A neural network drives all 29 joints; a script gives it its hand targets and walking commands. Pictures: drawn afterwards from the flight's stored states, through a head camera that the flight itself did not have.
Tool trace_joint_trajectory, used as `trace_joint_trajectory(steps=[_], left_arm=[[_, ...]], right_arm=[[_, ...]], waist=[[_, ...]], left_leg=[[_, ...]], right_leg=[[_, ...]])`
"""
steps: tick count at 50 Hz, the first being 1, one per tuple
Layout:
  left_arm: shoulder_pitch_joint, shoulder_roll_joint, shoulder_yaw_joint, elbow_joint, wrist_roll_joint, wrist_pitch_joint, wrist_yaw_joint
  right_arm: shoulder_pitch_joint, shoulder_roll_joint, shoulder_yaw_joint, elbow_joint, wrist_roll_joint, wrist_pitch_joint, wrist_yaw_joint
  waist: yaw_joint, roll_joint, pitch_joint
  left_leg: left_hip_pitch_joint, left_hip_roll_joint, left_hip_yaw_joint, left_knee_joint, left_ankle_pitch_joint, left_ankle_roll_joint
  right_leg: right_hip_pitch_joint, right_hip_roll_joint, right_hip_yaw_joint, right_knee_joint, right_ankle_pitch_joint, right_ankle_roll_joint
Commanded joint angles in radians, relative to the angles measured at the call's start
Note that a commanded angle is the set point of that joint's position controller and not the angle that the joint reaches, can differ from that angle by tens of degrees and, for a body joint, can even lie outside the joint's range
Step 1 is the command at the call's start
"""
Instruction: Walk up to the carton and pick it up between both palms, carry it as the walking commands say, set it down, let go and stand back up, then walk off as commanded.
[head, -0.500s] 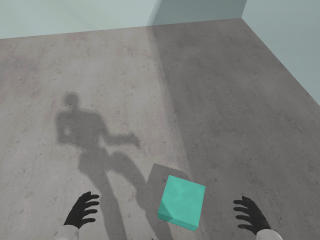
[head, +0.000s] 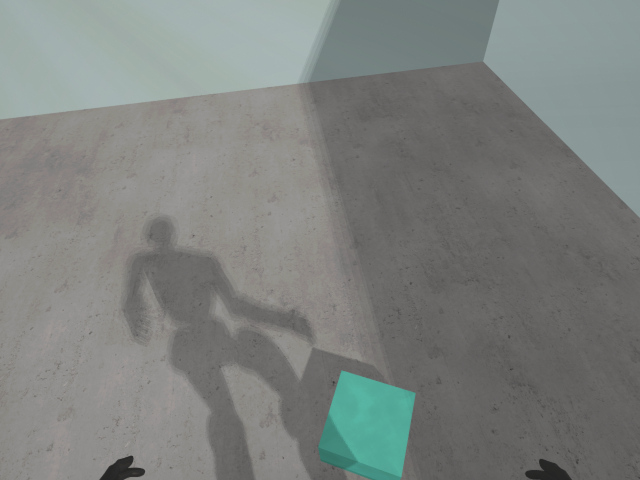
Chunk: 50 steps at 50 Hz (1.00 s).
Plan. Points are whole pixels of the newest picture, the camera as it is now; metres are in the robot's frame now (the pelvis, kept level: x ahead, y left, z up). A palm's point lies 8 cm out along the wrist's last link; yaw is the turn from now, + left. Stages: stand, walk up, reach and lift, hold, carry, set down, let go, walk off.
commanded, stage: stand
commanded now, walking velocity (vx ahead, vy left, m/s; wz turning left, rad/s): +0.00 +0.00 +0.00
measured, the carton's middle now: (367, 427) +0.38 -0.07 -0.70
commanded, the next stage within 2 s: walk off in 1.56 s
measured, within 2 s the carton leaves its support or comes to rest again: neither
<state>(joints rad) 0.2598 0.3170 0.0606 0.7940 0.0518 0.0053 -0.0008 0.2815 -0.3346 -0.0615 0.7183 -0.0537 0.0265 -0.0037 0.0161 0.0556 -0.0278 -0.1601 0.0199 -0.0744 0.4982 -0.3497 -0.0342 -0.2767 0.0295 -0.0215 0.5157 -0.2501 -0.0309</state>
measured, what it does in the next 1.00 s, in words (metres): stands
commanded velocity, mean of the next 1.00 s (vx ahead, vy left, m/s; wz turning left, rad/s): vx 0.00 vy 0.00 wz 0.00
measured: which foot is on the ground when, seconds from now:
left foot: down 0.00-1.00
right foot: down 0.00-1.00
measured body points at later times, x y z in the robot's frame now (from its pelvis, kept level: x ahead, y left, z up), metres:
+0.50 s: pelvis -0.01 +0.00 +0.00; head -0.02 -0.01 +0.45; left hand +0.11 +0.30 -0.10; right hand +0.08 -0.29 -0.12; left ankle -0.05 +0.15 -0.73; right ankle +0.01 -0.10 -0.73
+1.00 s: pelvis -0.02 +0.01 +0.01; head -0.03 +0.00 +0.46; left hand +0.07 +0.31 -0.11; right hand +0.05 -0.29 -0.12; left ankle -0.05 +0.15 -0.73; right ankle +0.01 -0.10 -0.73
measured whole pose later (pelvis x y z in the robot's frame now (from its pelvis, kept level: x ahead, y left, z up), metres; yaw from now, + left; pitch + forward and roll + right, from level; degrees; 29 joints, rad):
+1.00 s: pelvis -0.02 +0.01 +0.01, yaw -1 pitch -2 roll +0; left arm 0.15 0.34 0.02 1.06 0.02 -0.01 0.00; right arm 0.23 -0.35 -0.01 0.97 -0.03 -0.02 -0.02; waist 0.00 0.02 0.00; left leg -0.08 0.01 -0.05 0.39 -0.27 -0.02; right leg -0.21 0.02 0.01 0.42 -0.18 -0.02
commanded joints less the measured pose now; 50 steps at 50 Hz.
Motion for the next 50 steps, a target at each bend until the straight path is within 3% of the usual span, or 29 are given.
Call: trace_joint_trajectory(steps=[1,3,6,8,9,10,12,13,14,16,18,20,23,25,26,29,30,32,34,36,37,38,40,43,44,45,46,48,50], left_arm=[[-0.088,0.148,0.031,-0.079,-0.007,-0.032,0.006],[-0.1,0.178,0.039,-0.05,0.004,-0.034,0.012],[-0.063,0.16,0.024,-0.011,-0.004,-0.032,0.012],[-0.096,0.164,0.022,0.005,-0.007,-0.035,0.011],[-0.101,0.173,0.019,0.005,-0.005,-0.031,0.012],[-0.116,0.172,0.025,0.012,-0.009,-0.034,0.016],[-0.113,0.182,0.023,0.027,-0.007,-0.031,0.014],[-0.116,0.17,0.013,0.04,-0.014,-0.031,0.011],[-0.121,0.188,0.018,0.039,-0.006,-0.033,0.015],[-0.101,0.182,0.017,0.061,-0.014,-0.03,0.017],[-0.138,0.203,0.022,0.061,-0.01,-0.033,0.013],[-0.134,0.194,0.018,0.075,-0.019,-0.029,0.017],[-0.164,0.168,0.007,0.079,-0.011,-0.032,0.005],[-0.139,0.17,0.008,0.096,-0.022,-0.034,0.006],[-0.17,0.204,0.014,0.101,-0.018,-0.037,0.007],[-0.185,0.201,0.009,0.115,-0.013,-0.031,0.005],[-0.15,0.184,0.009,0.118,-0.021,-0.033,0.007],[-0.165,0.202,0.009,0.131,-0.019,-0.032,0.005],[-0.156,0.201,0.007,0.144,-0.022,-0.037,0.004],[-0.167,0.208,0.003,0.153,-0.015,-0.03,0.006],[-0.177,0.2,0.006,0.153,-0.026,-0.034,0.011],[-0.181,0.204,0.005,0.159,-0.024,-0.036,0.011],[-0.168,0.212,0.003,0.168,-0.025,-0.031,0.01],[-0.145,0.197,-0.003,0.188,-0.028,-0.033,0.004],[-0.158,0.205,0.0,0.189,-0.023,-0.036,0.005],[-0.184,0.224,0.004,0.183,-0.02,-0.034,0.005],[-0.158,0.199,0.004,0.192,-0.031,-0.032,0.007],[-0.173,0.209,-0.002,0.193,-0.034,-0.031,0.005],[-0.169,0.207,-0.001,0.207,-0.03,-0.028,0.007]], right_arm=[[-0.065,-0.11,-0.021,-0.082,0.006,-0.043,-0.014],[-0.027,-0.134,-0.021,-0.06,0.009,-0.046,-0.01],[-0.008,-0.156,-0.021,-0.02,0.005,-0.041,-0.023],[-0.01,-0.154,-0.005,-0.011,0.013,-0.041,-0.031],[-0.008,-0.152,-0.006,-0.007,0.015,-0.04,-0.026],[-0.035,-0.155,-0.003,-0.01,0.007,-0.047,-0.025],[-0.042,-0.171,-0.005,0.008,0.007,-0.048,-0.028],[-0.003,-0.166,-0.007,0.014,0.006,-0.048,-0.026],[0.001,-0.149,0.002,0.025,0.012,-0.048,-0.028],[-0.018,-0.164,0.0,0.034,0.012,-0.055,-0.031],[-0.038,-0.175,-0.001,0.039,0.015,-0.046,-0.029],[-0.016,-0.16,0.006,0.049,0.019,-0.053,-0.026],[-0.039,-0.173,0.007,0.065,0.012,-0.055,-0.027],[-0.048,-0.155,0.013,0.068,0.017,-0.053,-0.026],[-0.073,-0.141,0.018,0.064,0.017,-0.056,-0.021],[-0.043,-0.178,0.008,0.1,0.014,-0.062,-0.027],[-0.059,-0.163,0.013,0.099,0.018,-0.062,-0.028],[-0.053,-0.185,0.007,0.11,0.015,-0.058,-0.025],[-0.046,-0.17,0.017,0.123,0.023,-0.062,-0.022],[-0.038,-0.177,0.016,0.135,0.027,-0.06,-0.022],[-0.071,-0.183,0.016,0.131,0.023,-0.057,-0.02],[-0.071,-0.174,0.017,0.134,0.026,-0.061,-0.017],[-0.032,-0.179,0.017,0.165,0.018,-0.054,-0.023],[-0.087,-0.194,0.017,0.158,0.026,-0.059,-0.023],[-0.067,-0.195,0.016,0.169,0.023,-0.056,-0.022],[-0.061,-0.187,0.023,0.177,0.027,-0.056,-0.029],[-0.063,-0.176,0.024,0.178,0.022,-0.066,-0.025],[-0.084,-0.189,0.02,0.184,0.025,-0.063,-0.022],[-0.052,-0.2,0.017,0.199,0.023,-0.065,-0.017]], waist=[[-0.014,-0.056,-0.057],[-0.02,-0.096,-0.049],[0.0,-0.058,-0.029],[-0.013,-0.045,-0.071],[-0.011,-0.08,-0.054],[-0.01,-0.042,-0.003],[-0.001,-0.089,-0.029],[-0.01,-0.033,-0.016],[-0.018,-0.035,-0.049],[0.008,-0.017,-0.011],[0.012,-0.055,-0.034],[-0.008,-0.028,-0.019],[-0.005,-0.082,0.034],[0.0,-0.018,0.02],[-0.007,-0.057,-0.002],[-0.017,-0.051,0.014],[0.003,-0.075,-0.008],[-0.015,-0.035,0.025],[-0.003,-0.052,0.023],[-0.025,-0.077,-0.01],[-0.01,-0.047,0.005],[-0.026,-0.021,-0.012],[-0.021,-0.046,0.026],[0.001,-0.059,0.02],[-0.012,-0.024,0.001],[-0.018,-0.074,0.02],[-0.007,-0.037,0.024],[-0.009,-0.086,0.027],[-0.02,-0.026,0.056]], left_leg=[[-0.055,0.043,-0.031,-0.076,0.157,0.04],[-0.055,0.044,-0.036,-0.087,0.168,0.04],[-0.05,0.051,-0.028,-0.074,0.286,0.033],[-0.027,0.049,-0.033,-0.087,0.235,0.033],[-0.048,0.048,-0.03,-0.086,0.237,0.028],[-0.075,0.045,-0.032,-0.102,0.23,0.033],[-0.041,0.051,-0.03,-0.095,0.26,0.033],[-0.067,0.057,-0.028,-0.109,0.249,0.037],[-0.027,0.06,-0.023,-0.1,0.269,0.032],[-0.054,0.057,-0.03,-0.121,0.244,0.041],[-0.033,0.059,-0.019,-0.118,0.279,0.036],[-0.043,0.06,-0.038,-0.133,0.213,0.039],[-0.038,0.065,-0.039,-0.152,0.159,0.04],[-0.055,0.059,-0.038,-0.164,0.126,0.046],[-0.034,0.06,-0.033,-0.145,0.14,0.045],[-0.043,0.063,-0.035,-0.157,0.197,0.038],[-0.022,0.065,-0.04,-0.162,0.197,0.04],[-0.03,0.062,-0.019,-0.157,0.171,0.036],[-0.028,0.066,-0.035,-0.153,0.159,0.044],[0.011,0.073,-0.043,-0.164,0.176,0.047],[-0.006,0.079,-0.05,-0.167,0.193,0.049],[0.005,0.073,-0.047,-0.169,0.176,0.044],[-0.022,0.072,-0.044,-0.186,0.128,0.046],[-0.037,0.078,-0.047,-0.193,0.163,0.048],[-0.02,0.064,-0.025,-0.185,0.149,0.043],[-0.024,0.068,-0.036,-0.184,0.168,0.043],[-0.011,0.072,-0.042,-0.187,0.143,0.047],[-0.018,0.071,-0.039,-0.196,0.123,0.046],[-0.056,0.066,-0.038,-0.203,0.116,0.042]], right_leg=[[0.113,-0.112,0.121,-0.101,0.149,-0.01],[0.124,-0.108,0.109,-0.095,0.175,-0.005],[0.128,-0.104,0.093,-0.076,0.28,-0.01],[0.152,-0.108,0.114,-0.086,0.201,-0.004],[0.15,-0.098,0.092,-0.086,0.233,0.0],[0.136,-0.103,0.102,-0.088,0.237,0.003],[0.135,-0.102,0.1,-0.097,0.251,0.003],[0.143,-0.121,0.112,-0.08,0.239,-0.011],[0.147,-0.117,0.116,-0.079,0.256,-0.01],[0.149,-0.11,0.116,-0.086,0.231,-0.015],[0.153,-0.11,0.104,-0.074,0.262,-0.013],[0.146,-0.115,0.12,-0.095,0.218,-0.009],[0.096,-0.107,0.124,-0.114,0.145,-0.004],[0.112,-0.108,0.126,-0.124,0.107,-0.004],[0.117,-0.114,0.136,-0.139,0.127,-0.008],[0.142,-0.115,0.13,-0.128,0.18,-0.001],[0.147,-0.102,0.119,-0.126,0.161,0.002],[0.132,-0.118,0.141,-0.149,0.169,0.001],[0.142,-0.124,0.152,-0.144,0.17,-0.006],[0.13,-0.115,0.139,-0.145,0.155,-0.003],[0.123,-0.122,0.138,-0.139,0.188,-0.009],[0.144,-0.123,0.15,-0.144,0.172,-0.003],[0.132,-0.119,0.148,-0.161,0.092,-0.001],[0.153,-0.116,0.137,-0.139,0.148,-0.001],[0.157,-0.115,0.146,-0.158,0.141,0.004],[0.147,-0.124,0.157,-0.149,0.137,-0.002],[0.132,-0.121,0.16,-0.163,0.097,0.0],[0.118,-0.122,0.154,-0.167,0.092,-0.002],[0.14,-0.125,0.161,-0.16,0.109,-0.004]])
